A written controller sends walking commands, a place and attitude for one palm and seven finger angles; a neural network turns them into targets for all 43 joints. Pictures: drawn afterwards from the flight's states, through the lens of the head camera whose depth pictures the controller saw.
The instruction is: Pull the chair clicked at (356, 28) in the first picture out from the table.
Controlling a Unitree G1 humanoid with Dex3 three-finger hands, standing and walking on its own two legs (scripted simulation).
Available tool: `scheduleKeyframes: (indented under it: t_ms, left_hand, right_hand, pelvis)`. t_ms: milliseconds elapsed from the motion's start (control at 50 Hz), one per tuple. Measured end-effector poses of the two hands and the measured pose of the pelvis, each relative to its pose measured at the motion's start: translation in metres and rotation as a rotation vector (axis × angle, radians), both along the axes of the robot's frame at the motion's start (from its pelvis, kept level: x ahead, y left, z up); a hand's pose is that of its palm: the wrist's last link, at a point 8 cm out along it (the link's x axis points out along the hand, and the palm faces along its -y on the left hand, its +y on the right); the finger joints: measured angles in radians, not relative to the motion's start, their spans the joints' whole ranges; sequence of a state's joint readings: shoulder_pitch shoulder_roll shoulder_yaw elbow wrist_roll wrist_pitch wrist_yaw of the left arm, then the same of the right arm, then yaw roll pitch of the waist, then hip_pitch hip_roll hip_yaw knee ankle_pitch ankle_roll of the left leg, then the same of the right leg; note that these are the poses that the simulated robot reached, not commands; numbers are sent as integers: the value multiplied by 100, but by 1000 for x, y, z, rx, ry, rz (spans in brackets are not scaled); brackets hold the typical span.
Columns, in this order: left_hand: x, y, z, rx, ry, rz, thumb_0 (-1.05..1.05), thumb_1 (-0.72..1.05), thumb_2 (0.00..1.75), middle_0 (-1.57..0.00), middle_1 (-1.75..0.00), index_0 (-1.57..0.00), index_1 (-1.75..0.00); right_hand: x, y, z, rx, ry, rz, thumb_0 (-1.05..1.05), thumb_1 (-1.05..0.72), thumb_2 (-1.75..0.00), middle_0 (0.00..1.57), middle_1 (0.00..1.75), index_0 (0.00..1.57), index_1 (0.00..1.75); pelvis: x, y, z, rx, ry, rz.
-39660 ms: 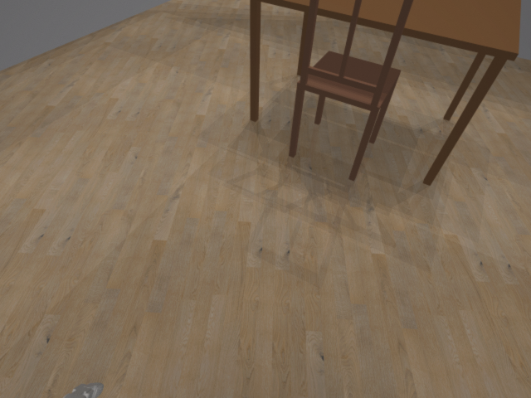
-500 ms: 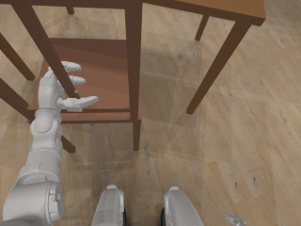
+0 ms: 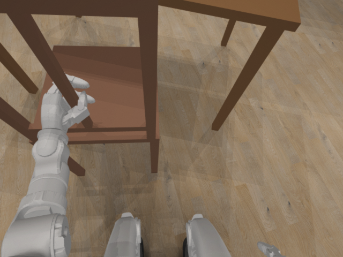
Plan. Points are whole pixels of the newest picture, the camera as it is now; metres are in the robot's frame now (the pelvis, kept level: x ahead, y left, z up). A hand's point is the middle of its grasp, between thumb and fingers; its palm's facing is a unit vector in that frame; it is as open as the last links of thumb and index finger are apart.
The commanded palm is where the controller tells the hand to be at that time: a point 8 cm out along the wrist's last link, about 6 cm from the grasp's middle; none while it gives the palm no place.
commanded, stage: hook a spindle and tug to test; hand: left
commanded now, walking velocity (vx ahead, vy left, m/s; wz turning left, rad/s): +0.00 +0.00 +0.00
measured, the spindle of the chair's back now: (65, 87) +0.47 +0.21 +0.07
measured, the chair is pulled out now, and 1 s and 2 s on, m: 0.19 0.24 0.35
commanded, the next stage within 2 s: step backward, pulling the chair out in 0.38 s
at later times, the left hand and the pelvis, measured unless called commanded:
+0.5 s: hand (83, 119) +0.42 +0.18 +0.02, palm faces +0.02 -1.00 -0.02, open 5.1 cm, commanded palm +0.40 +0.23 +0.03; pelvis +0.03 +0.01 +0.01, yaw -1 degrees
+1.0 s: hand (89, 128) +0.39 +0.16 +0.04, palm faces +0.08 -0.99 -0.14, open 5.1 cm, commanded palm +0.35 +0.21 +0.04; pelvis +0.01 +0.01 +0.10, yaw -2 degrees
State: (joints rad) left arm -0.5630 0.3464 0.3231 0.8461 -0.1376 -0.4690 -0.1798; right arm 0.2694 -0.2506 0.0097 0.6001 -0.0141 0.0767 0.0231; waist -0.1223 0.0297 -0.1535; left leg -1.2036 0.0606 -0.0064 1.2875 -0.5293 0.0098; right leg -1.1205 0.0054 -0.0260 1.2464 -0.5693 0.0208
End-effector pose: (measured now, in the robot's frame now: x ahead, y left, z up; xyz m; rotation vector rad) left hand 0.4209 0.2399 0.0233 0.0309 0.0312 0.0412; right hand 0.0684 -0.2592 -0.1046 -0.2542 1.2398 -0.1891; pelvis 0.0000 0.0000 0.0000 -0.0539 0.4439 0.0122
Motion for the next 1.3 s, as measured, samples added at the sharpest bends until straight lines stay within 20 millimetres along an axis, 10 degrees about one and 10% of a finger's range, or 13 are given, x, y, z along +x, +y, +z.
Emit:
scheduleKeyframes:
  t_ms: [500, 680, 860, 1300]
  left_hand:
    - [-28, -2, 2, -9, 11, -18, 1, 79, 81, -43, -145, -42, -145]
    - [-34, -9, 25, 29, 344, 136, 3, 75, 80, -33, -123, -47, -145]
    - [-39, -16, 32, 56, 441, 99, 4, 74, 79, -32, -112, -49, -145]
    - [-125, -50, 35, 94, 477, 47, 1, 73, 78, -30, -114, -49, -145]
  right_hand:
    - [56, 14, 16, 35, -113, 26, 1, -91, -90, 20, 30, 21, 30]
    - [64, 31, 67, 17, -92, -28, 1, -91, -90, 20, 30, 21, 30]
    - [39, 10, 103, -59, -89, -72, 1, -90, -90, 20, 30, 21, 30]
    - [-40, 5, 96, -39, -96, -121, 1, -90, -90, 20, 30, 21, 30]
  pelvis:
    - [29, 7, 14, 2, 5, -11]
    - [35, 11, 74, 17, -150, -2]
    - [30, 11, 98, 11, -232, -10]
    - [-35, 4, 104, 33, -355, -39]
